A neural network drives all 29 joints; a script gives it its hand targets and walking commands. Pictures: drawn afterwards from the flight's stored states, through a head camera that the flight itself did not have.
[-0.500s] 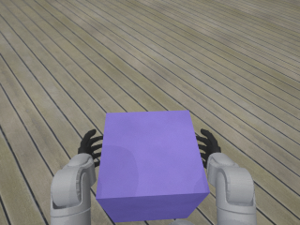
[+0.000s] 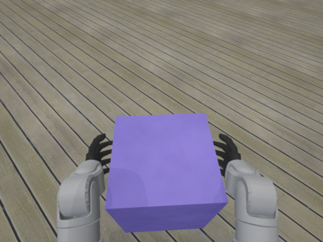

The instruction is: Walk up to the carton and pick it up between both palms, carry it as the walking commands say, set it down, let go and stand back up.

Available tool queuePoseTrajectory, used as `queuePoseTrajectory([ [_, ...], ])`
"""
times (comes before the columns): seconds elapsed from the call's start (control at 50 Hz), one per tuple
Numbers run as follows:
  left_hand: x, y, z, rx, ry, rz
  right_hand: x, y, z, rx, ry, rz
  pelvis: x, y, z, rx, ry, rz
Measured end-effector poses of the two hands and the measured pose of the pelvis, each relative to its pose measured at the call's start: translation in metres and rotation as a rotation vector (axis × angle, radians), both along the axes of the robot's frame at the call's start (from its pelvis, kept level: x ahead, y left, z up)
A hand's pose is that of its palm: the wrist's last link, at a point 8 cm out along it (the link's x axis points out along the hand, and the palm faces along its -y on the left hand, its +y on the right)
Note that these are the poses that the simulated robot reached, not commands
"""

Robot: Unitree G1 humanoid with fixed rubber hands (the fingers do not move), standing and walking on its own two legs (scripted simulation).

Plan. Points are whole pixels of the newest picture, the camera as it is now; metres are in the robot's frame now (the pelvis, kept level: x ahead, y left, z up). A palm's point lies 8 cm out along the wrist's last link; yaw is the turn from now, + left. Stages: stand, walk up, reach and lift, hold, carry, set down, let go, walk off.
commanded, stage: carry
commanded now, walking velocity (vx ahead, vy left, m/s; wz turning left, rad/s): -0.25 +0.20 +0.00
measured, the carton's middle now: (163, 176) +0.28 -0.01 +0.01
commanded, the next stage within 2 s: none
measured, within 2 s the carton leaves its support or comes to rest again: neither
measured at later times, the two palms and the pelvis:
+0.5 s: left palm out of the picture +0.11 +0.28 +0.09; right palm out of the picture +0.08 -0.02 +0.08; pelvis -0.17 +0.15 +0.02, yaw -2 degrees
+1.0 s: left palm out of the picture -0.06 +0.45 +0.10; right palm out of the picture -0.07 +0.15 +0.08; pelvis -0.33 +0.31 +0.01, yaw -2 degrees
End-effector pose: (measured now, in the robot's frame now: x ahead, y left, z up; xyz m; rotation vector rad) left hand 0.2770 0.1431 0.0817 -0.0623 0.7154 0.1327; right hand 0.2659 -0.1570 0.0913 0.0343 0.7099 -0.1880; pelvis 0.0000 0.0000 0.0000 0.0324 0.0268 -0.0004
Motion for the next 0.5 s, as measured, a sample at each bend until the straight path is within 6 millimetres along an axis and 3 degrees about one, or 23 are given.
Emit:
queuePoseTrajectory([
  [0.1,-0.053,0.056,-0.024,-0.049,0.114,0.064,-0.036,0.057,-0.013,-0.059,0.115,0.07,-0.035,0.036,0.009,-0.046,-0.003,-0.015],
  [0.2,-0.085,0.091,-0.009,-0.037,0.069,0.093,-0.061,0.091,-0.003,-0.032,0.072,0.091,-0.069,0.065,0.014,-0.062,0.013,-0.018],
  [0.3,-0.105,0.105,0.009,0.015,0.004,0.065,-0.093,0.105,-0.003,0.016,0.007,0.057,-0.102,0.091,0.008,-0.033,0.035,-0.032],
  [0.4,-0.139,0.112,0.008,0.066,0.061,-0.015,-0.149,0.113,-0.017,0.048,0.064,-0.003,-0.134,0.118,0.013,-0.004,0.024,-0.041],
  [0.5,-0.169,0.132,0.013,0.074,0.06,-0.054,-0.187,0.133,-0.01,0.069,0.063,-0.051,-0.168,0.15,0.018,0.02,0.015,-0.04],
])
